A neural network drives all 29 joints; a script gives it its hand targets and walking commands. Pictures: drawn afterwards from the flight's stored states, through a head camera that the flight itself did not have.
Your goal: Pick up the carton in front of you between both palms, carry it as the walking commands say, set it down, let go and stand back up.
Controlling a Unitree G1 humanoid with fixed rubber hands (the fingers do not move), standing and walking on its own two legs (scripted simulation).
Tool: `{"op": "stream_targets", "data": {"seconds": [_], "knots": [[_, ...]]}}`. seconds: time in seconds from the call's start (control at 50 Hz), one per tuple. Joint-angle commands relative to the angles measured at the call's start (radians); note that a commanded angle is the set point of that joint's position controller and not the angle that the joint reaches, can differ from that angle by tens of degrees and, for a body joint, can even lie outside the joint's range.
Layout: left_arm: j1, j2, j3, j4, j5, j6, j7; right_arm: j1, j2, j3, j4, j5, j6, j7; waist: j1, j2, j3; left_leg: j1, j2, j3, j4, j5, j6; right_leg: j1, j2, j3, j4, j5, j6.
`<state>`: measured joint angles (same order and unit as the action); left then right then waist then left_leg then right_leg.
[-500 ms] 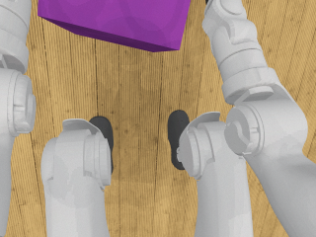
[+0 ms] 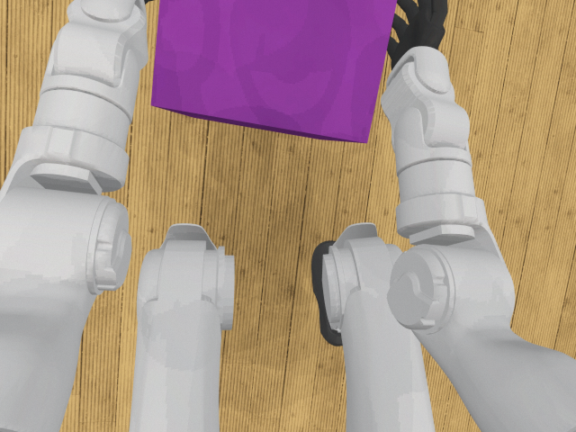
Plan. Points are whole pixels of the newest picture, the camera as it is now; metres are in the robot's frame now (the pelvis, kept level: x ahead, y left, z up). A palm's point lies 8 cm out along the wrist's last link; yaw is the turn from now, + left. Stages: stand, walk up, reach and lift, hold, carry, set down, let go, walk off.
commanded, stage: reach and lift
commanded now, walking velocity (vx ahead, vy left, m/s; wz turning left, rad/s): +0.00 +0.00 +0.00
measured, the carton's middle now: (272, 46) +0.54 +0.03 -0.20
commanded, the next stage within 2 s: none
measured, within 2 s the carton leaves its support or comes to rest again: neither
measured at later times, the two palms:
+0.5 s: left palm out of the picture +0.50 +0.18 +0.05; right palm (558, 24) +0.49 -0.12 +0.06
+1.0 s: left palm out of the picture +0.44 +0.17 +0.21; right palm out of the picture +0.45 -0.13 +0.22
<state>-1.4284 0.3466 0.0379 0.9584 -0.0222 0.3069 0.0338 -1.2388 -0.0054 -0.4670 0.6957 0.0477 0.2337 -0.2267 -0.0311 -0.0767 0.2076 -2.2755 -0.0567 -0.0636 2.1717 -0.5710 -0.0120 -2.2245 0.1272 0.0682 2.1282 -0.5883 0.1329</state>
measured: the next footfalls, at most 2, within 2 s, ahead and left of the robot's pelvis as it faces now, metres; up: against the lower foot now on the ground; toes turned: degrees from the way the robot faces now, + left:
none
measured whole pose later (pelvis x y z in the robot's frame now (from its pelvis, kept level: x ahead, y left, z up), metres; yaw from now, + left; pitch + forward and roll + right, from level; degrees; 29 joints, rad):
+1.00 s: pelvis +0.04 -0.01 +0.25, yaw +5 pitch +32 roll -1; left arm -0.74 -0.02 0.35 0.70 0.24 0.38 0.01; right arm -0.67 0.16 -0.49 0.58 -0.20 0.32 -0.09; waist -0.02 -0.03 -0.23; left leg -1.41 -0.09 -0.11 1.31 -0.45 -0.03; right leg -1.38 0.10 0.12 1.31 -0.47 0.06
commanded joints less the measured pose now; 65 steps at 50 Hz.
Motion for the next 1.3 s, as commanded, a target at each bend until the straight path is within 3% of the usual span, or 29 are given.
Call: {"op": "stream_targets", "data": {"seconds": [0.0,0.1,0.18,0.32,0.52,0.64,0.86,1.28], "knots": [[-0.526,-1.133,-0.260,-0.291,-0.084,-0.016,-0.230,-0.784,0.947,0.546,-0.171,0.075,0.049,0.289,0.020,0.239,-1.599,1.068,-0.062,0.107,-0.259,0.558,-0.010,0.506,0.057,-0.233,-0.180,0.385,-0.066],[-0.418,-1.189,-0.101,-0.087,0.051,0.030,-0.266,-0.669,0.964,0.382,-0.025,-0.079,0.102,0.314,-0.020,0.213,-1.237,0.724,-0.076,0.127,-0.400,0.198,-0.006,0.482,0.059,-0.211,-0.310,0.177,-0.086],[-0.396,-1.196,-0.001,-0.029,0.119,0.030,-0.287,-0.650,0.978,0.320,0.018,-0.139,0.110,0.332,-0.018,0.192,-1.190,0.686,-0.083,0.135,-0.467,0.148,0.001,0.513,0.060,-0.197,-0.388,0.154,-0.090],[-0.379,-1.215,0.031,-0.061,0.150,0.035,-0.295,-0.632,1.050,0.372,0.003,-0.135,0.126,0.355,0.019,0.130,-1.314,0.793,-0.093,0.147,-0.561,0.169,0.010,0.627,0.065,-0.190,-0.493,0.162,-0.075],[-0.274,-1.345,-0.133,-0.226,0.069,0.070,-0.296,-0.468,1.145,0.535,-0.063,-0.068,0.158,0.386,0.028,0.133,-1.480,1.042,-0.099,0.141,-0.672,0.305,-0.005,0.809,0.067,-0.174,-0.608,0.271,-0.066],[-0.166,-1.402,-0.187,-0.261,0.050,0.065,-0.281,-0.335,1.165,0.575,-0.055,-0.062,0.148,0.395,0.021,0.148,-1.395,1.134,-0.102,0.121,-0.753,0.336,-0.016,0.875,0.068,-0.152,-0.691,0.291,-0.074],[0.035,-1.445,-0.176,-0.253,0.087,0.036,-0.257,-0.117,1.187,0.571,-0.003,-0.098,0.123,0.404,0.023,0.124,-1.198,1.320,-0.103,0.075,-0.953,0.335,-0.009,1.054,0.058,-0.104,-0.897,0.287,-0.087],[0.409,-1.472,-0.272,-0.384,0.092,0.031,-0.254,0.306,1.207,0.673,-0.044,-0.136,0.128,0.421,0.029,0.090,-0.892,1.786,-0.062,0.002,-1.393,0.482,0.006,1.620,0.004,-0.001,-1.353,0.468,-0.110]]}}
